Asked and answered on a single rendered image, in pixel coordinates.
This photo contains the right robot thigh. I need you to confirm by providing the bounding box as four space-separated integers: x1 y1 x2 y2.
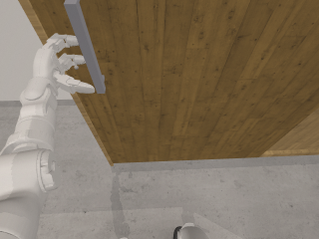
177 226 209 239

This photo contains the handle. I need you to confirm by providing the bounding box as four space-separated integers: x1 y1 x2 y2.
64 0 106 94

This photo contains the robot right shin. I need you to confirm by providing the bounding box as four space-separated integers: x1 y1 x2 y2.
181 222 194 229

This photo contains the robot left forearm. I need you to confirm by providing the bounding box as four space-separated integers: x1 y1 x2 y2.
0 77 59 155

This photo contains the wardrobe door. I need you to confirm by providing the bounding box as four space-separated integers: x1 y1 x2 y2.
267 108 319 151
29 0 319 163

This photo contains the robot left hand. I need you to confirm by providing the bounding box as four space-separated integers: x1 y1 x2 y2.
33 33 95 95

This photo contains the robot left upper arm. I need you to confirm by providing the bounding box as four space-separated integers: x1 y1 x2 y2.
0 148 62 239

